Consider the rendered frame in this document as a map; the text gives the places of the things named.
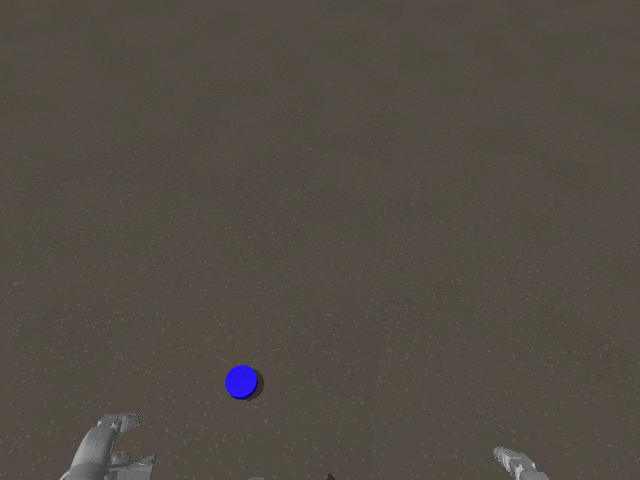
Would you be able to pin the right robot hand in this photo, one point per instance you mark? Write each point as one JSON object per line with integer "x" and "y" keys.
{"x": 519, "y": 465}

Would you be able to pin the left robot hand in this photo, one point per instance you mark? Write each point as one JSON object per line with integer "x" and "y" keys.
{"x": 97, "y": 446}

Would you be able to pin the left robot arm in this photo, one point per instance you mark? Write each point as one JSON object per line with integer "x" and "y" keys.
{"x": 87, "y": 471}

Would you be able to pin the tin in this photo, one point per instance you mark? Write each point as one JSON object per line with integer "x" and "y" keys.
{"x": 241, "y": 382}

